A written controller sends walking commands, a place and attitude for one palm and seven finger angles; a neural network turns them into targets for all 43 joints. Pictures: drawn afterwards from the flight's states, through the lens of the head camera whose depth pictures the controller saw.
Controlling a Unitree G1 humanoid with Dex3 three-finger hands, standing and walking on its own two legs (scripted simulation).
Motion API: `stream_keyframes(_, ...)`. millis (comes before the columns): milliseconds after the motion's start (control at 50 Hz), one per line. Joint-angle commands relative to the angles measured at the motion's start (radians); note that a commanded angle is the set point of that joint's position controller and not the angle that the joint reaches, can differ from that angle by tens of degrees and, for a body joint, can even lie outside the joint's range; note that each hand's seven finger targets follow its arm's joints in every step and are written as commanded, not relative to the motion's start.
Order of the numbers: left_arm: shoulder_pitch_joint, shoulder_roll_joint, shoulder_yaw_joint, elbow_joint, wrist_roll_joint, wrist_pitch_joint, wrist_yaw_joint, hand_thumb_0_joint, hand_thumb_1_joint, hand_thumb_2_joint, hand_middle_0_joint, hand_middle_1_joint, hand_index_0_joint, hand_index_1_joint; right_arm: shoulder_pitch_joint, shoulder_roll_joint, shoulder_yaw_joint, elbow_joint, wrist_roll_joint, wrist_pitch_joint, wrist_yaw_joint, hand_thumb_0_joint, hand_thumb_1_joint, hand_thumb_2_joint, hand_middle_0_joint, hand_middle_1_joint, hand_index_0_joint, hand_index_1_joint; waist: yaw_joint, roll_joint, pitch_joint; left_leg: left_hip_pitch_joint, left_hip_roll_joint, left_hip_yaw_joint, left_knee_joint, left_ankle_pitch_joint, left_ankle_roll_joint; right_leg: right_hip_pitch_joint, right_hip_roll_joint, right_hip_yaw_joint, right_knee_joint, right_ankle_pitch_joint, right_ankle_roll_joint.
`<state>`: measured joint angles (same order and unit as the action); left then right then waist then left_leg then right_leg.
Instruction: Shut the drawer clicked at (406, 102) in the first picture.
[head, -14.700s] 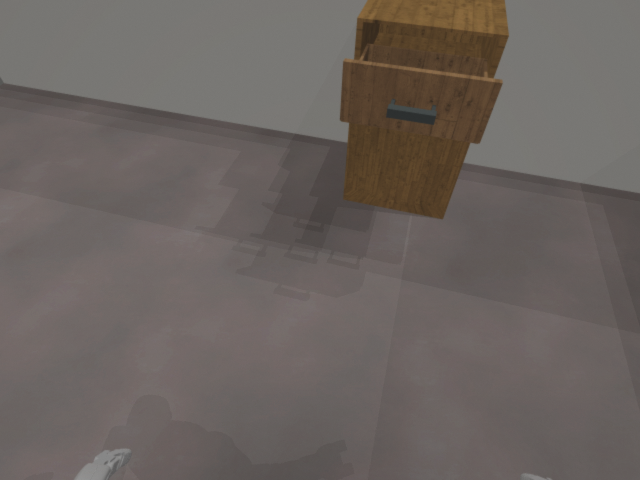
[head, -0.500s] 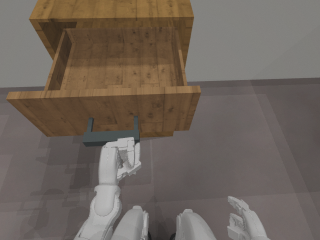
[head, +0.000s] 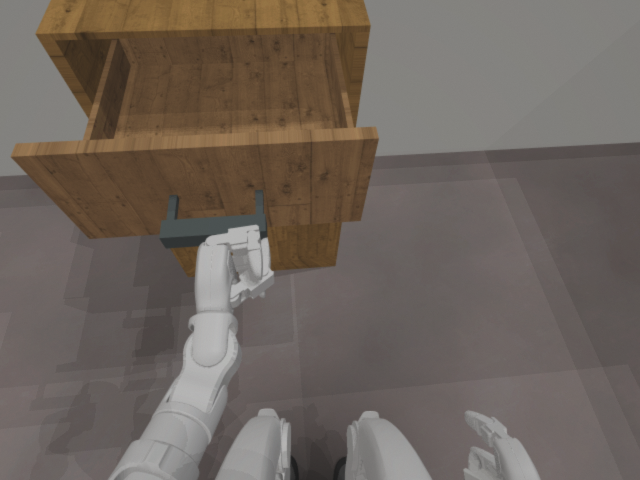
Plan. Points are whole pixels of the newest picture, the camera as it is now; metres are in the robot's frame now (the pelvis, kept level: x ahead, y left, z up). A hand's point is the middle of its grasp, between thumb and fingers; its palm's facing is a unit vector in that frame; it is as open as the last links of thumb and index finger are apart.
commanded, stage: push the drawer shut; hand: left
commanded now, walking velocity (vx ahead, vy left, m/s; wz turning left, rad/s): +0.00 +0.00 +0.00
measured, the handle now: (216, 215) +0.44 +0.14 +0.03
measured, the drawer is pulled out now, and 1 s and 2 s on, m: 0.22 0.08 0.00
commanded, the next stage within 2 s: none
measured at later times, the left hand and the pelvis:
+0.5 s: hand (264, 226) +0.43 +0.07 +0.02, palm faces +0.06 -1.00 -0.04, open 3.3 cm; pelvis +0.00 +0.01 +0.00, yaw -1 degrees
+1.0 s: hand (264, 183) +0.50 +0.08 +0.02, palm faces +0.10 -0.99 -0.04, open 3.3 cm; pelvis +0.00 +0.01 -0.01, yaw -2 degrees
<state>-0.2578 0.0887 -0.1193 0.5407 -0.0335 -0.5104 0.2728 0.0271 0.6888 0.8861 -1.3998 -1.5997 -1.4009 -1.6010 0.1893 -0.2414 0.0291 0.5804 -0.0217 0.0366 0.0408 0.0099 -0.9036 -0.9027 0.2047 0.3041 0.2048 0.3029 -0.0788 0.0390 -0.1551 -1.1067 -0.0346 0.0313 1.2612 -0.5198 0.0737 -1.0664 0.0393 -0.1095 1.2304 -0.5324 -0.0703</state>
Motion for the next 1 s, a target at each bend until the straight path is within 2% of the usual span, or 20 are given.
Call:
stream_keyframes(0, -0.436, 0.069, 0.1, -0.197, -0.006, -0.079, 0.027, 0.0, 0.9, 0.9, -1.4, -1.6, -1.4, -1.6, 0.024, -0.131, -0.055, -0.103, -0.001, -0.032, -0.012, 0.0, -0.9, -0.9, 0.2, 0.3, 0.2, 0.3, -0.039, -0.032, -0.399, 0.228, 0.027, -0.099, -0.166, 0.128, -0.038, 0.203, -0.029, 0.136, -0.205, 0.134, 0.047)
stream_keyframes(80, -0.503, 0.08, 0.12, -0.151, -0.006, -0.084, 0.032, 0.0, 0.9, 0.9, -1.4, -1.6, -1.4, -1.6, 0.049, -0.137, -0.058, -0.088, -0.004, -0.029, -0.013, 0.0, -0.9, -0.9, 0.2, 0.3, 0.2, 0.3, -0.055, -0.044, -0.41, 0.238, 0.029, -0.103, -0.168, 0.132, -0.036, 0.195, -0.024, 0.13, -0.202, 0.139, 0.051)
stream_keyframes(120, -0.525, 0.101, 0.147, -0.142, -0.008, -0.09, 0.032, 0.0, 0.9, 0.9, -1.4, -1.6, -1.4, -1.6, 0.054, -0.137, -0.06, -0.084, -0.004, -0.026, -0.012, 0.0, -0.9, -0.9, 0.2, 0.3, 0.2, 0.3, -0.048, -0.02, -0.429, 0.242, 0.027, -0.097, -0.166, 0.144, -0.039, 0.202, -0.025, 0.134, -0.201, 0.153, 0.049)
stream_keyframes(300, -0.634, 0.113, 0.183, -0.046, 0.001, -0.108, 0.038, 0.0, 0.9, 0.9, -1.4, -1.6, -1.4, -1.6, 0.1, -0.146, -0.069, -0.06, -0.013, -0.019, -0.006, 0.0, -0.9, -0.9, 0.2, 0.3, 0.2, 0.3, -0.064, -0.003, -0.46, 0.295, 0.036, -0.114, -0.175, 0.19, -0.046, 0.163, -0.015, 0.114, -0.182, 0.186, 0.049)
stream_keyframes(380, -0.687, 0.151, 0.224, 0.003, -0.001, -0.12, 0.037, 0.0, 0.9, 0.9, -1.4, -1.6, -1.4, -1.6, 0.118, -0.147, -0.068, -0.053, -0.013, -0.017, -0.005, 0.0, -0.9, -0.9, 0.2, 0.3, 0.2, 0.3, -0.073, -0.02, -0.444, 0.265, 0.033, -0.108, -0.174, 0.182, -0.043, 0.178, -0.011, 0.123, -0.189, 0.188, 0.052)
stream_keyframes(420, -0.733, 0.139, 0.213, 0.025, 0.006, -0.128, 0.034, 0.0, 0.9, 0.9, -1.4, -1.6, -1.4, -1.6, 0.124, -0.146, -0.069, -0.045, -0.015, -0.015, -0.004, 0.0, -0.9, -0.9, 0.2, 0.3, 0.2, 0.3, -0.084, -0.006, -0.44, 0.273, 0.035, -0.111, -0.174, 0.173, -0.044, 0.154, -0.011, 0.118, -0.186, 0.179, 0.051)
stream_keyframes(460, -0.749, 0.161, 0.242, 0.062, 0.006, -0.135, 0.033, 0.0, 0.9, 0.9, -1.4, -1.6, -1.4, -1.6, 0.134, -0.149, -0.07, -0.041, -0.017, -0.016, -0.003, 0.0, -0.9, -0.9, 0.2, 0.3, 0.2, 0.3, -0.078, -0.01, -0.432, 0.257, 0.033, -0.108, -0.174, 0.154, -0.045, 0.155, -0.01, 0.122, -0.191, 0.16, 0.051)
stream_keyframes(540, -0.84, 0.166, 0.245, 0.13, 0.017, -0.146, 0.032, 0.0, 0.9, 0.9, -1.4, -1.6, -1.4, -1.6, 0.158, -0.152, -0.069, -0.024, -0.02, -0.015, -0.003, 0.0, -0.9, -0.9, 0.2, 0.3, 0.2, 0.3, -0.105, -0.007, -0.43, 0.261, 0.035, -0.113, -0.171, 0.142, -0.044, 0.121, -0.008, 0.117, -0.186, 0.151, 0.053)
stream_keyframes(600, -0.876, 0.211, 0.291, 0.155, 0.018, -0.158, 0.033, 0.0, 0.9, 0.9, -1.4, -1.6, -1.4, -1.6, 0.176, -0.155, -0.069, -0.022, -0.023, -0.018, -0.005, 0.0, -0.9, -0.9, 0.2, 0.3, 0.2, 0.3, -0.099, 0.0, -0.474, 0.251, 0.031, -0.107, -0.167, 0.161, -0.042, 0.154, -0.006, 0.124, -0.182, 0.173, 0.055)
stream_keyframes(620, -0.904, 0.22, 0.295, 0.157, 0.019, -0.163, 0.032, 0.0, 0.9, 0.9, -1.4, -1.6, -1.4, -1.6, 0.177, -0.156, -0.07, -0.018, -0.023, -0.017, -0.006, 0.0, -0.9, -0.9, 0.2, 0.3, 0.2, 0.3, -0.107, 0.002, -0.482, 0.255, 0.032, -0.106, -0.164, 0.162, -0.042, 0.149, -0.007, 0.126, -0.184, 0.176, 0.056)
stream_keyframes(680, -0.949, 0.229, 0.304, 0.177, 0.024, -0.172, 0.028, 0.0, 0.9, 0.9, -1.4, -1.6, -1.4, -1.6, 0.196, -0.16, -0.072, -0.008, -0.028, -0.018, -0.003, 0.0, -0.9, -0.9, 0.2, 0.3, 0.2, 0.3, -0.112, 0.049, -0.506, 0.293, 0.035, -0.114, -0.165, 0.192, -0.047, 0.123, -0.004, 0.118, -0.172, 0.192, 0.054)
stream_keyframes(740, -0.986, 0.235, 0.315, 0.257, 0.031, -0.17, 0.025, 0.0, 0.9, 0.9, -1.4, -1.6, -1.4, -1.6, 0.212, -0.164, -0.072, 0.003, -0.031, -0.013, -0.001, 0.0, -0.9, -0.9, 0.2, 0.3, 0.2, 0.3, -0.128, 0.014, -0.48, 0.269, 0.037, -0.117, -0.161, 0.174, -0.045, 0.108, -0.001, 0.115, -0.177, 0.176, 0.056)
stream_keyframes(780, -1.025, 0.245, 0.326, 0.282, 0.032, -0.176, 0.024, 0.0, 0.9, 0.9, -1.4, -1.6, -1.4, -1.6, 0.225, -0.164, -0.07, 0.006, -0.034, -0.014, 0.0, 0.0, -0.9, -0.9, 0.2, 0.3, 0.2, 0.3, -0.139, 0.018, -0.476, 0.255, 0.036, -0.116, -0.158, 0.172, -0.041, 0.106, 0.0, 0.118, -0.177, 0.177, 0.058)
stream_keyframes(820, -1.052, 0.302, 0.369, 0.319, 0.035, -0.179, 0.026, 0.0, 0.9, 0.9, -1.4, -1.6, -1.4, -1.6, 0.234, -0.168, -0.068, 0.013, -0.035, -0.011, -0.002, 0.0, -0.9, -0.9, 0.2, 0.3, 0.2, 0.3, -0.142, -0.001, -0.471, 0.21, 0.033, -0.105, -0.148, 0.148, -0.037, 0.128, 0.0, 0.13, -0.186, 0.165, 0.061)
stream_keyframes(840, -1.055, 0.331, 0.392, 0.33, 0.04, -0.181, 0.027, 0.0, 0.9, 0.9, -1.4, -1.6, -1.4, -1.6, 0.241, -0.169, -0.065, 0.011, -0.037, -0.01, -0.002, 0.0, -0.9, -0.9, 0.2, 0.3, 0.2, 0.3, -0.132, 0.006, -0.483, 0.192, 0.03, -0.101, -0.148, 0.144, -0.036, 0.148, 0.0, 0.134, -0.184, 0.164, 0.059)
stream_keyframes(860, -1.067, 0.31, 0.37, 0.343, 0.042, -0.18, 0.023, 0.0, 0.9, 0.9, -1.4, -1.6, -1.4, -1.6, 0.242, -0.167, -0.065, 0.011, -0.036, -0.009, -0.001, 0.0, -0.9, -0.9, 0.2, 0.3, 0.2, 0.3, -0.146, -0.001, -0.476, 0.186, 0.029, -0.1, -0.145, 0.143, -0.033, 0.147, 0.001, 0.138, -0.191, 0.169, 0.061)
stream_keyframes(880, -1.105, 0.325, 0.379, 0.341, 0.044, -0.187, 0.021, 0.0, 0.9, 0.9, -1.4, -1.6, -1.4, -1.6, 0.253, -0.17, -0.066, 0.012, -0.038, -0.011, -0.001, 0.0, -0.9, -0.9, 0.2, 0.3, 0.2, 0.3, -0.153, 0.015, -0.495, 0.202, 0.032, -0.108, -0.144, 0.152, -0.033, 0.134, 0.001, 0.135, -0.181, 0.175, 0.061)
stream_keyframes(900, -1.113, 0.318, 0.369, 0.358, 0.054, -0.187, 0.015, 0.0, 0.9, 0.9, -1.4, -1.6, -1.4, -1.6, 0.258, -0.17, -0.066, 0.015, -0.04, -0.009, 0.002, 0.0, -0.9, -0.9, 0.2, 0.3, 0.2, 0.3, -0.15, 0.045, -0.497, 0.213, 0.033, -0.11, -0.143, 0.157, -0.036, 0.116, 0.003, 0.13, -0.177, 0.173, 0.058)
stream_keyframes(960, -1.157, 0.381, 0.413, 0.395, 0.055, -0.18, 0.012, 0.0, 0.9, 0.9, -1.4, -1.6, -1.4, -1.6, 0.278, -0.18, -0.064, 0.023, -0.044, -0.005, 0.003, 0.0, -0.9, -0.9, 0.2, 0.3, 0.2, 0.3, -0.165, 0.029, -0.501, 0.189, 0.035, -0.109, -0.128, 0.157, -0.032, 0.117, 0.006, 0.134, -0.179, 0.172, 0.06)
stream_keyframes(980, -1.157, 0.396, 0.425, 0.408, 0.056, -0.178, 0.006, 0.0, 0.9, 0.9, -1.4, -1.6, -1.4, -1.6, 0.285, -0.179, -0.065, 0.018, -0.043, -0.004, 0.003, 0.0, -0.9, -0.9, 0.2, 0.3, 0.2, 0.3, -0.163, 0.048, -0.504, 0.187, 0.033, -0.109, -0.129, 0.165, -0.032, 0.117, 0.007, 0.137, -0.175, 0.18, 0.058)
